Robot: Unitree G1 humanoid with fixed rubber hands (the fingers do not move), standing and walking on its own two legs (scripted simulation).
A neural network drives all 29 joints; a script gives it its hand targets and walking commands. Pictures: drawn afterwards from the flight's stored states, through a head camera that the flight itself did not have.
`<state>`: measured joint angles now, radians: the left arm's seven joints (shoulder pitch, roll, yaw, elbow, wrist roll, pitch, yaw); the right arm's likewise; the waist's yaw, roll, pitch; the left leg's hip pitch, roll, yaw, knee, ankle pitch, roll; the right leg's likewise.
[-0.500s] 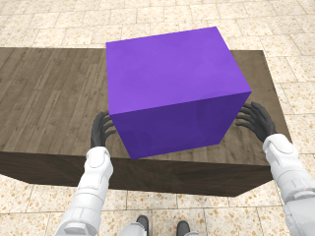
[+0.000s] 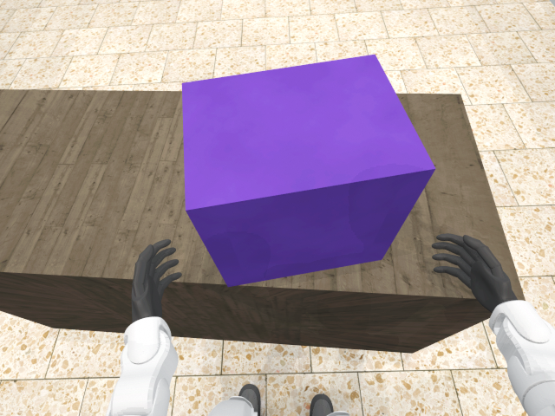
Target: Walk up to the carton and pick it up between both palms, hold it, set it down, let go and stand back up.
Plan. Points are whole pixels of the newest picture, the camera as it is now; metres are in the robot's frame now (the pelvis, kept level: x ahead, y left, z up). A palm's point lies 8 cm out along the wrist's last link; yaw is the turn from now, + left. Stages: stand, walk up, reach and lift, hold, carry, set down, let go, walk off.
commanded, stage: set down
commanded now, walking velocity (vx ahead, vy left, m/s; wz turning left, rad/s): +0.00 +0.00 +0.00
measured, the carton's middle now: (294, 182) +0.45 +0.03 +0.01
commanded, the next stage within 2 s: none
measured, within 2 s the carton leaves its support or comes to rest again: neither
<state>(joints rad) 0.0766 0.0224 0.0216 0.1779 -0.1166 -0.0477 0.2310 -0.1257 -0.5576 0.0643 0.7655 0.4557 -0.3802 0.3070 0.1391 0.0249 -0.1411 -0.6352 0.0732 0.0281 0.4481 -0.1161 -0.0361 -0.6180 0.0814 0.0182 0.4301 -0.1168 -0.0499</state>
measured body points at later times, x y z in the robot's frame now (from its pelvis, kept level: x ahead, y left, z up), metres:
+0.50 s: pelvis +0.01 +0.00 +0.00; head +0.06 -0.01 +0.45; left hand +0.23 +0.21 +0.00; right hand +0.29 -0.27 -0.03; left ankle +0.04 +0.15 -0.73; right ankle +0.04 -0.08 -0.73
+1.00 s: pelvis +0.04 +0.00 +0.01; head +0.09 +0.00 +0.45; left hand +0.21 +0.21 -0.02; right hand +0.27 -0.28 -0.03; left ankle +0.04 +0.15 -0.73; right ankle +0.04 -0.08 -0.73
